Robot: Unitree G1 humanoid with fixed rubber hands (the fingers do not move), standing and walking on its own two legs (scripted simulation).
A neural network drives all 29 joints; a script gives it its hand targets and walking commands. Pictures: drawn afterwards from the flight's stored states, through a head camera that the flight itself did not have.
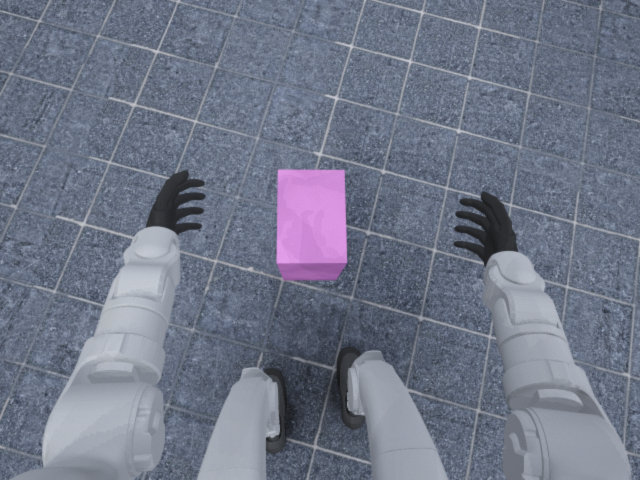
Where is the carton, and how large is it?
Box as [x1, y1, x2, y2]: [277, 170, 346, 280]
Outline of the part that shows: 278,170 277,265 283,279 335,279 346,263 344,170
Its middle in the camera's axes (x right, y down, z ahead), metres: -0.02 -0.03 +0.97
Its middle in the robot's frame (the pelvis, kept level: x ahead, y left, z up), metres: +0.52 -0.03 -0.55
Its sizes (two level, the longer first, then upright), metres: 0.211 0.149 0.291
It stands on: the floor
